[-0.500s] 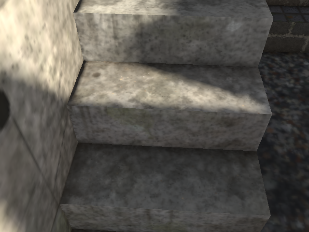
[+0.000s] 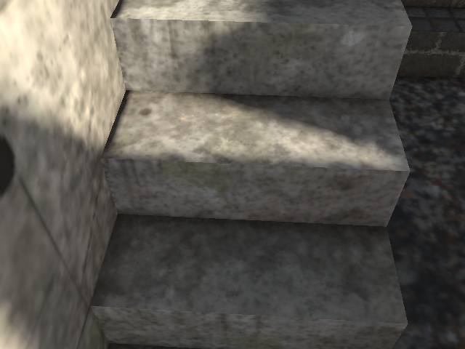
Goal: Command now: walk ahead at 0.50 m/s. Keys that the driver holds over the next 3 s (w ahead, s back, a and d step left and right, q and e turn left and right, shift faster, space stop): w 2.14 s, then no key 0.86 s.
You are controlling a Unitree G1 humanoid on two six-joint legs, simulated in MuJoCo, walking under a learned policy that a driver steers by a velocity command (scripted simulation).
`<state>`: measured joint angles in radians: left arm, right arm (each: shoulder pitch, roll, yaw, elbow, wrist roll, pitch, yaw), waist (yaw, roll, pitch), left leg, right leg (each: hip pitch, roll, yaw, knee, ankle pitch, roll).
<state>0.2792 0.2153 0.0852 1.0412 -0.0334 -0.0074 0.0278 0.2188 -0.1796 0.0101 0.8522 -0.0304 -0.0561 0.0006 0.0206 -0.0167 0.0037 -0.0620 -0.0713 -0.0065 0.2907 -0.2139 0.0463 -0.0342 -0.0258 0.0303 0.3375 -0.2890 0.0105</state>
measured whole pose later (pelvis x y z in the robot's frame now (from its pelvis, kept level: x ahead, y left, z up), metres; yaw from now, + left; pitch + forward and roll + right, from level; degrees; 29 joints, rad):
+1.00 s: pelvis +0.00 +0.00 +0.00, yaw +0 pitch -1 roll +1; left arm 0.28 0.22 0.08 1.04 -0.03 -0.01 0.03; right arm 0.22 -0.18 0.01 0.85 -0.03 -0.06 0.00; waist 0.02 -0.02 0.00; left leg -0.06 -0.07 -0.01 0.30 -0.22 0.05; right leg -0.04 -0.03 0.03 0.35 -0.29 0.01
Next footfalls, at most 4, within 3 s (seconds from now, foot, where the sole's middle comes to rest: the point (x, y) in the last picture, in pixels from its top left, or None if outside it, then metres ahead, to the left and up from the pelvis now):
none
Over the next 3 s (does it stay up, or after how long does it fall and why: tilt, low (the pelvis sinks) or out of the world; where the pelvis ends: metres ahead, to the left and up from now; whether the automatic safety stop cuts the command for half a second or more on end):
stays up -0.05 0.02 0.00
